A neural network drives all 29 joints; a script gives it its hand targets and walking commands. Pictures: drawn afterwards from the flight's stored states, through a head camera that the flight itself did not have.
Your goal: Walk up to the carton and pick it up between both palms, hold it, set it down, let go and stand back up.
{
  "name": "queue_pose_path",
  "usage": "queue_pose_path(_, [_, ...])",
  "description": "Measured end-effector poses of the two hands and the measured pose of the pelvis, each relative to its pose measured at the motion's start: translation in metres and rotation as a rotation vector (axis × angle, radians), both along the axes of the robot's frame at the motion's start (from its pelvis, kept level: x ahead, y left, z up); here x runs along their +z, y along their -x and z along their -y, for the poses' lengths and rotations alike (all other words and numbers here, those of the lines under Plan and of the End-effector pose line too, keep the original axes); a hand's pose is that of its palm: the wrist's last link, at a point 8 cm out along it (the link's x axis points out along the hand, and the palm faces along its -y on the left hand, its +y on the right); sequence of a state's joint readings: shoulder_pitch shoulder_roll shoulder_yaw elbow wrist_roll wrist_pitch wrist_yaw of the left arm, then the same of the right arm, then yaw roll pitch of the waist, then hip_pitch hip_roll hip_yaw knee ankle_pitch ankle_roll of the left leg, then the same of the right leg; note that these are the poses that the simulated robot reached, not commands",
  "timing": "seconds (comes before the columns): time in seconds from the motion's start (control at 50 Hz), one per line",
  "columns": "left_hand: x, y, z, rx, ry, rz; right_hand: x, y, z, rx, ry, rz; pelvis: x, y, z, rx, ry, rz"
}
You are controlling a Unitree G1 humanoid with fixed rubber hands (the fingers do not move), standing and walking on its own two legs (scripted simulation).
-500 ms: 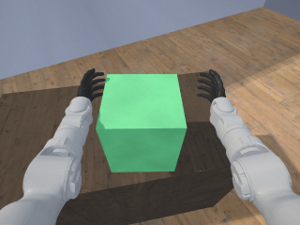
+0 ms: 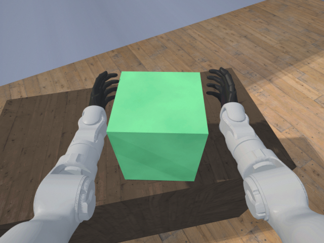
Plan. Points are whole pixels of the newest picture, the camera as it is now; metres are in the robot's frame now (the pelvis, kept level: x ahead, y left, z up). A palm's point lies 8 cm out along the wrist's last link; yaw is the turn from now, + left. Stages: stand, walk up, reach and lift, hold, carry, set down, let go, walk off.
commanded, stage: reach and lift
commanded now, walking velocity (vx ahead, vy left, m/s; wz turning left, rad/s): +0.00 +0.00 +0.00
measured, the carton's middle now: (159, 129) +0.41 +0.04 +0.01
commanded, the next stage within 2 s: none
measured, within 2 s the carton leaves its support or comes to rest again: leaves its support in 1.74 s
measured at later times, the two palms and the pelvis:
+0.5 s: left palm (100, 124) +0.38 +0.19 +0.08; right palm (216, 132) +0.39 -0.11 +0.04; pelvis +0.00 +0.01 +0.01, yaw +1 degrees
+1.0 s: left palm (100, 128) +0.38 +0.19 +0.07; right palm (216, 131) +0.39 -0.11 +0.04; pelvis +0.01 -0.01 +0.02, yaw +3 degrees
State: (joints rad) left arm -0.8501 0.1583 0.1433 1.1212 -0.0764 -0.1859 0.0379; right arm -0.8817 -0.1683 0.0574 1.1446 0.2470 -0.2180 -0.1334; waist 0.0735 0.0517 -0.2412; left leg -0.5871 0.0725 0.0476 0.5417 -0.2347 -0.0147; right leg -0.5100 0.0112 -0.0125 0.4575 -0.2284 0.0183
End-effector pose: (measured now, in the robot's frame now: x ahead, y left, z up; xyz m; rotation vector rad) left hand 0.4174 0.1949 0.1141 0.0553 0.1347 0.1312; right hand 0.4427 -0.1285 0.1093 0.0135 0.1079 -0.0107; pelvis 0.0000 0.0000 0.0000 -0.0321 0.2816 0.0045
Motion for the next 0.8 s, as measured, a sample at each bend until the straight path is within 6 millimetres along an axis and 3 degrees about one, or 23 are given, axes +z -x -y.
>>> queue_pose_path(0.06, [0.002, 0.006, 0.0, -0.01, 0.026, -0.078, 0.005, 0.006, 0.01, -0.03, 0.054, -0.074, 0.006, 0.0, 0.001, 0.003, -0.013, 0.102])
queue_pose_path(0.14, [-0.018, 0.018, -0.007, 0.015, 0.08, -0.1, -0.016, 0.024, 0.013, -0.049, 0.072, -0.182, 0.01, 0.001, 0.006, 0.002, -0.024, 0.147])
queue_pose_path(0.2, [-0.043, 0.026, -0.003, 0.032, 0.114, -0.098, -0.044, 0.039, -0.004, 0.001, 0.071, -0.244, 0.011, 0.005, 0.009, 0.007, -0.024, 0.135])
queue_pose_path(0.24, [-0.05, 0.029, -0.002, 0.043, 0.129, -0.071, -0.059, 0.047, -0.024, 0.028, 0.049, -0.256, 0.012, 0.008, 0.009, 0.016, -0.021, 0.125])
queue_pose_path(0.26, [-0.05, 0.029, -0.003, 0.05, 0.126, -0.061, -0.062, 0.049, -0.025, -0.013, 0.025, -0.24, 0.012, 0.009, 0.009, 0.02, -0.019, 0.122])
queue_pose_path(0.5, [-0.039, 0.036, 0.001, 0.058, -0.018, -0.072, -0.066, 0.053, -0.023, -0.043, 0.046, -0.151, 0.015, 0.001, -0.008, 0.021, -0.014, 0.121])
queue_pose_path(0.8, [-0.049, 0.042, 0.001, 0.086, 0.07, -0.051, -0.064, 0.052, -0.022, -0.02, 0.099, -0.139, 0.017, -0.007, 0.013, 0.043, -0.023, 0.173])
